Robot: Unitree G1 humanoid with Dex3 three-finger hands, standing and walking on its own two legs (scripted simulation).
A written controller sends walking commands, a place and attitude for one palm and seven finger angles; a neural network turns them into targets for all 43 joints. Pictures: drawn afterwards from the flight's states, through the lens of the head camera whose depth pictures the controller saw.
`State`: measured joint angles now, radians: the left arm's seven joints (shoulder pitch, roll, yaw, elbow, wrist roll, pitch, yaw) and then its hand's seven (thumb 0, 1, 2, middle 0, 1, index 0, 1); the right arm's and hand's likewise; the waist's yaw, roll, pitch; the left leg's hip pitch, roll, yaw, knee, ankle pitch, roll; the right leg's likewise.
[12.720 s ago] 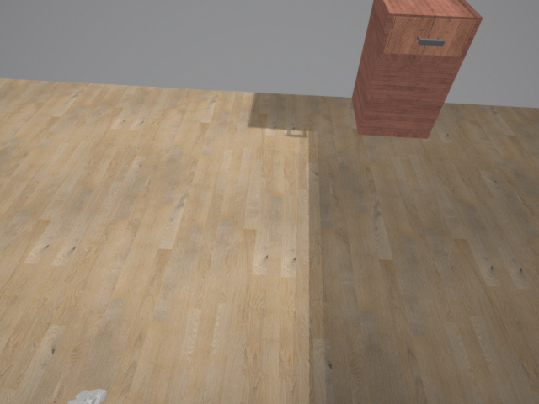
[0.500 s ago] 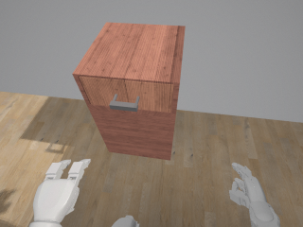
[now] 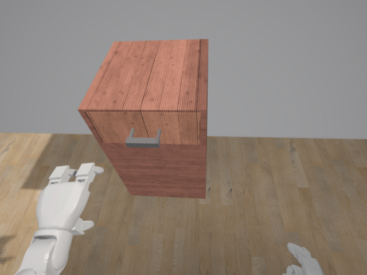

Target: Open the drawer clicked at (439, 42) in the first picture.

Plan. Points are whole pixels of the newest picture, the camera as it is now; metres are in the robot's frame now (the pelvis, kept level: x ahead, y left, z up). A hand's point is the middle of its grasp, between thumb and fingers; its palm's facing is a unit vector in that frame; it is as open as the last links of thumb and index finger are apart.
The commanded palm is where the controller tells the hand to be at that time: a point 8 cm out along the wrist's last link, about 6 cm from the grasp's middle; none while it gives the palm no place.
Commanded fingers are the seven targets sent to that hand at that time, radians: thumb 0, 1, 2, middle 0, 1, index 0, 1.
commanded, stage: raise the hand with hooked fingers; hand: left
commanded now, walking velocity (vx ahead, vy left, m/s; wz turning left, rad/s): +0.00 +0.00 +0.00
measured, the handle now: (144, 137) +0.56 +0.21 -0.14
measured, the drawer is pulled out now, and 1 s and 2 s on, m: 0.00 0.00 0.00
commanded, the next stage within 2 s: move the hooked fingers above the handle in 0.92 s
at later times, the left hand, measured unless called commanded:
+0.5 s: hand (67, 167) +0.30 +0.27 +0.10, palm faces +0.04 -0.07 -1.00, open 13.8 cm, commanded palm +0.28 +0.27 +0.16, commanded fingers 0.00 -0.50 0.30 -0.30 -1.20 -0.30 -1.20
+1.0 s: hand (71, 165) +0.30 +0.26 +0.10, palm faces +0.05 -0.08 -1.00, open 13.8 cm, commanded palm +0.28 +0.26 +0.16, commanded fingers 0.00 -0.50 0.30 -0.30 -1.20 -0.30 -1.20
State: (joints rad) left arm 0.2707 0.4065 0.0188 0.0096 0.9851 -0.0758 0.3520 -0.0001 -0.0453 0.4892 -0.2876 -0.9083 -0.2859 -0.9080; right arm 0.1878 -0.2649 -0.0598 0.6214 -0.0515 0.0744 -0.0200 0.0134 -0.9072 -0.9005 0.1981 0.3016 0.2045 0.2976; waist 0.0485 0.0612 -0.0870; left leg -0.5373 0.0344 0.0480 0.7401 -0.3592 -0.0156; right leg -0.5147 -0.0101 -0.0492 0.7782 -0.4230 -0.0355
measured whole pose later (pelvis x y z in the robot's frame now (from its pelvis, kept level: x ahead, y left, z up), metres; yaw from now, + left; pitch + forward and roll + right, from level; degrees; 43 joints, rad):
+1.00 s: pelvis +0.00 +0.02 +0.03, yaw +0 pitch +3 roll +1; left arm -0.07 0.46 -0.06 0.11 0.94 0.00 0.13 0.00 -0.49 0.30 -0.32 -1.20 -0.32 -1.20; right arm 0.16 -0.26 -0.04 0.64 0.01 0.12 -0.02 0.01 -0.91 -0.90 0.20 0.30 0.20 0.30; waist 0.07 0.08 -0.03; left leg -0.32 0.01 0.06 0.51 -0.25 0.01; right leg -0.29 -0.02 -0.04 0.53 -0.30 -0.01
